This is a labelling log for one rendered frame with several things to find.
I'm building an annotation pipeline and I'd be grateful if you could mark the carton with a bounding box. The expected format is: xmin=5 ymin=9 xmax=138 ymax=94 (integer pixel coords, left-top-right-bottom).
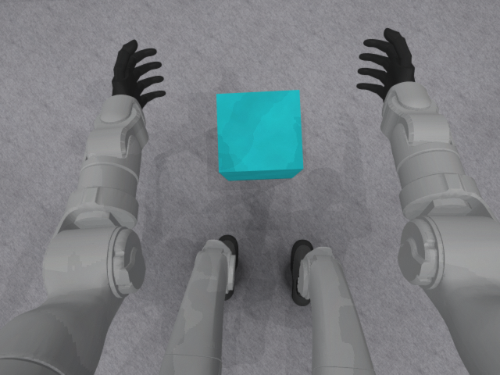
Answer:
xmin=216 ymin=90 xmax=303 ymax=181

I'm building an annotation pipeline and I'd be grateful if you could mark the right robot hand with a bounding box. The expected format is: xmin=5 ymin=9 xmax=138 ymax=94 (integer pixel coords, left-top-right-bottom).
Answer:
xmin=356 ymin=28 xmax=415 ymax=102

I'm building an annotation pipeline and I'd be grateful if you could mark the left robot hand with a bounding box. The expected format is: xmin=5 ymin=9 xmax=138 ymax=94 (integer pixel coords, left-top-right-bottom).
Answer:
xmin=112 ymin=40 xmax=166 ymax=109

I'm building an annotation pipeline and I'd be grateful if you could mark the robot right upper arm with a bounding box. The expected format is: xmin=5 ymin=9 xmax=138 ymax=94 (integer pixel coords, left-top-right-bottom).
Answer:
xmin=398 ymin=215 xmax=500 ymax=375

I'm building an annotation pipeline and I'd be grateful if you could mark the left robot forearm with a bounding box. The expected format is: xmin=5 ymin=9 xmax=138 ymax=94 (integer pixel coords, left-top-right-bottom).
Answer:
xmin=42 ymin=95 xmax=148 ymax=293

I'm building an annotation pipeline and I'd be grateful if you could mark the left robot shin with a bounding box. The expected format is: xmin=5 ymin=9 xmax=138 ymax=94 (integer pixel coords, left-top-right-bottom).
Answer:
xmin=195 ymin=240 xmax=230 ymax=261

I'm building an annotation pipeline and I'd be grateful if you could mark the left robot thigh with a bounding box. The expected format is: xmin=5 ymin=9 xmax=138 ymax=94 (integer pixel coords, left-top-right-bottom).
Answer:
xmin=159 ymin=248 xmax=236 ymax=375

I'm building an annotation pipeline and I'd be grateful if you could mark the robot left upper arm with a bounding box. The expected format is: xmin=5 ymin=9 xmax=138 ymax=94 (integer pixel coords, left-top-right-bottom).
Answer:
xmin=0 ymin=226 xmax=146 ymax=375

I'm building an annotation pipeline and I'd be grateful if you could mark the right robot forearm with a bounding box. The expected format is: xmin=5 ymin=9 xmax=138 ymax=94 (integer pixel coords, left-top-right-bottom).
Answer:
xmin=380 ymin=81 xmax=500 ymax=225

